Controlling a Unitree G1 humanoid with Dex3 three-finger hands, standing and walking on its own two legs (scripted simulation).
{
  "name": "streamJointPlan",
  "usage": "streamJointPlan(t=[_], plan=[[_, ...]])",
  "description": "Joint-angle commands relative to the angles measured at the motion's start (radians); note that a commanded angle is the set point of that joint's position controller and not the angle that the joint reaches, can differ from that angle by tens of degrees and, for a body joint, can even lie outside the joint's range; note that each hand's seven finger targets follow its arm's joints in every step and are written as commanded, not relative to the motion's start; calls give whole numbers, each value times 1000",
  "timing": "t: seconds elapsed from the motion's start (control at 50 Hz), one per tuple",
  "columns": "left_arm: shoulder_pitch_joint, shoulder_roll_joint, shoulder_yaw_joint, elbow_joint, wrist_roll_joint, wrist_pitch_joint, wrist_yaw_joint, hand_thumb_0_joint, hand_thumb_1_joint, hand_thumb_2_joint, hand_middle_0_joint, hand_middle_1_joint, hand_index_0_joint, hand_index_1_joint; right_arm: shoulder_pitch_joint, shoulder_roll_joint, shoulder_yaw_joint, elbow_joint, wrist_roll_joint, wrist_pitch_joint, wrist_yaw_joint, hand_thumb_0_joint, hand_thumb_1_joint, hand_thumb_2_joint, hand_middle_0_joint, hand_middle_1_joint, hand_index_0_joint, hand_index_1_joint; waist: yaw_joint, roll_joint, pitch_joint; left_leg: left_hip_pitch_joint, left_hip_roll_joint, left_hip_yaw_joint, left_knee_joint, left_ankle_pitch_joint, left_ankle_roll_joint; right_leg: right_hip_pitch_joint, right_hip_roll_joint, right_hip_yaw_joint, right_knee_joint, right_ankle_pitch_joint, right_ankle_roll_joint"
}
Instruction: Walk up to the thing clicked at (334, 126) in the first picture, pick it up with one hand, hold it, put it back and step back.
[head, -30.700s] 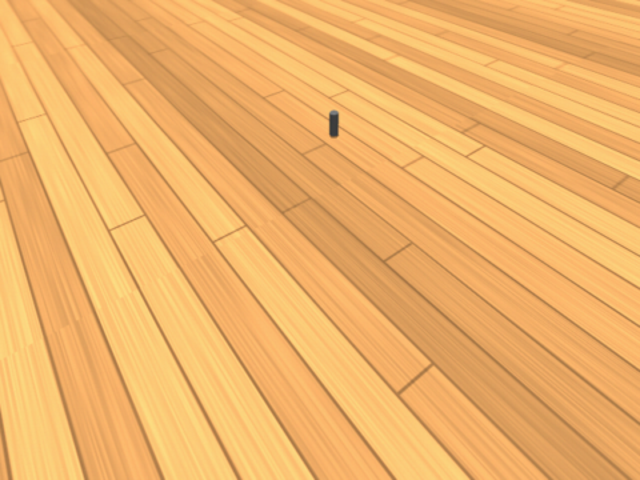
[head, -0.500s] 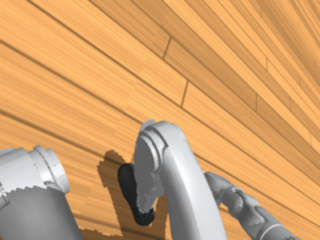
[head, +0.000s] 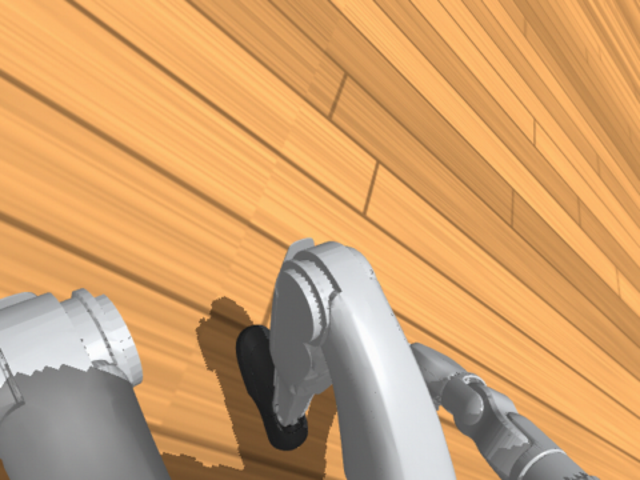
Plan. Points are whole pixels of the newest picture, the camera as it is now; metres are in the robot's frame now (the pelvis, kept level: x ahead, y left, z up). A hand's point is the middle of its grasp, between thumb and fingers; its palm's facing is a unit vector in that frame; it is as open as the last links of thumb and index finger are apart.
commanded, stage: settle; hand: left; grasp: from the side
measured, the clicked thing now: out of the picture +0.43 +0.34 -0.21
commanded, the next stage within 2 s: lift in 1.78 s
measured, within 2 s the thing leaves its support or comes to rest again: neither
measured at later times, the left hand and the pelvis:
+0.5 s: hand out of the picture +0.40 +0.36 -0.07, palm faces +0.46 -0.89 -0.03, open 6.8 cm; pelvis +0.01 -0.01 +0.02, yaw +4 degrees
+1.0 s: hand out of the picture +0.40 +0.35 +0.01, palm faces +0.44 -0.89 -0.07, open 6.8 cm; pelvis +0.02 -0.03 +0.05, yaw +9 degrees
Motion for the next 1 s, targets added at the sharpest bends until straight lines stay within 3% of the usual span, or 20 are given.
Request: streamJointPlan(t=[0.0,0.08,0.12,0.14,0.18,0.22,0.28,0.34,0.4,0.46,0.5,0.56,0.6,0.62,0.66,0.7,0.74,0.8,0.84,0.98], plan=[[-216,215,17,-225,-13,-61,3,0,440,1301,-1224,-1360,-1220,-1375,32,-358,-150,-12,7,16,-18,0,-884,-898,199,300,199,300,-98,646,-589,426,66,131,-355,147,-16,217,12,-132,-154,181,-77],[-176,180,10,-283,-7,-26,-12,0,450,1303,-1248,-1377,-1247,-1390,61,-351,-178,-1,17,22,-15,0,-881,-897,199,300,199,300,-70,688,-630,472,64,134,-379,188,-28,197,5,-126,-143,198,-83],[-198,138,-27,-323,-17,-5,-26,0,463,1315,-1267,-1393,-1267,-1404,79,-338,-190,15,29,22,-12,0,-878,-896,199,300,199,300,-81,671,-629,425,54,147,-377,149,-19,191,4,-117,-156,179,-84],[-196,171,14,-357,-21,6,-23,0,474,1318,-1285,-1407,-1287,-1415,86,-346,-202,4,34,20,-13,0,-876,-895,199,300,199,300,-63,678,-665,441,52,151,-380,181,-20,215,3,-113,-156,205,-83],[-182,133,-4,-393,-31,37,-29,0,489,1297,-1264,-1379,-1266,-1387,104,-331,-217,11,46,19,-12,0,-874,-894,200,300,199,300,-49,667,-698,432,48,165,-374,192,-14,216,1,-96,-163,214,-85],[-168,55,-63,-406,-38,66,-49,0,479,1310,-1294,-1406,-1297,-1414,124,-319,-237,33,64,21,-10,0,-875,-893,200,300,199,300,-53,661,-677,425,45,165,-398,156,-15,168,-5,-93,-170,181,-89],[-174,122,-6,-516,-42,105,-52,0,475,1300,-1302,-1403,-1307,-1409,147,-309,-269,24,88,23,-13,0,-873,-892,200,300,199,300,-2,682,-742,430,40,183,-421,135,-12,168,-12,-77,-178,158,-93],[-149,-11,-75,-525,-61,156,-73,0,483,1295,-1296,-1401,-1302,-1406,169,-286,-298,26,114,21,-10,0,-874,-892,200,300,199,300,-9,647,-737,403,31,195,-441,98,-7,139,-18,-64,-193,130,-96],[-176,61,-17,-630,-58,195,-59,0,492,1291,-1283,-1393,-1293,-1394,205,-276,-330,31,141,22,-15,0,-866,-890,200,300,200,300,42,675,-798,418,24,214,-461,96,-4,138,-27,-45,-201,125,-99],[-144,-79,-108,-583,-58,246,-79,0,513,1293,-1304,-1408,-1312,-1410,227,-248,-360,37,163,17,-14,0,-870,-890,200,300,200,300,16,613,-771,368,15,236,-455,71,9,112,-30,-24,-225,110,-101],[-127,-8,-47,-631,-58,263,-77,0,489,1283,-1281,-1384,-1286,-1389,245,-242,-379,37,175,17,-21,0,-866,-890,200,300,200,300,54,578,-819,356,11,254,-452,78,18,152,-33,-9,-251,115,-97],[-134,-59,-90,-671,-61,289,-102,0,518,1277,-1269,-1384,-1279,-1383,256,-233,-403,32,192,20,-22,0,-865,-889,200,300,200,300,60,612,-855,397,8,259,-490,79,14,117,-41,-6,-248,102,-106],[-114,-68,-71,-659,-71,309,-106,0,526,1296,-1279,-1398,-1288,-1399,263,-230,-416,27,208,16,-29,0,-856,-887,200,300,200,300,72,585,-859,394,4,267,-501,75,16,115,-46,1,-258,94,-107],[-145,-23,-36,-729,-73,308,-98,0,509,1298,-1275,-1396,-1283,-1398,280,-224,-423,34,209,18,-31,0,-860,-889,200,300,200,300,88,598,-903,406,4,275,-497,94,15,138,-46,8,-260,106,-107],[-122,-102,-74,-686,-87,324,-106,0,505,1290,-1270,-1396,-1279,-1397,276,-211,-430,26,220,14,-31,0,-861,-889,200,300,200,300,78,585,-906,403,0,282,-510,91,17,141,-52,13,-267,101,-107],[-138,-46,-31,-744,-86,327,-104,0,476,1290,-1272,-1397,-1280,-1400,295,-203,-446,37,230,13,-37,0,-862,-890,200,300,200,300,102,574,-942,404,-1,296,-512,101,22,162,-53,31,-285,105,-106],[-133,-85,-56,-716,-80,338,-117,0,478,1280,-1270,-1387,-1278,-1389,299,-196,-453,45,233,11,-40,0,-859,-888,200,300,200,300,92,560,-922,384,-4,304,-521,102,24,158,-57,35,-286,104,-106],[-188,-43,-22,-797,-82,341,-124,0,450,1262,-1255,-1371,-1262,-1374,320,-186,-471,60,241,7,-47,0,-863,-890,200,300,200,300,112,566,-971,407,-4,318,-524,121,25,177,-59,54,-299,114,-106],[-127,-110,-46,-718,-89,362,-139,0,433,1256,-1246,-1362,-1253,-1365,323,-180,-478,54,246,4,-48,0,-864,-890,200,300,200,300,100,532,-969,406,-5,321,-527,131,28,183,-62,56,-311,120,-104],[-177,-106,-27,-765,-92,381,-154,0,401,1262,-1243,-1364,-1249,-1370,344,-162,-504,65,260,-8,-57,0,-869,-892,200,300,200,300,124,494,-1019,390,-8,347,-541,130,36,233,-70,82,-347,109,-100]])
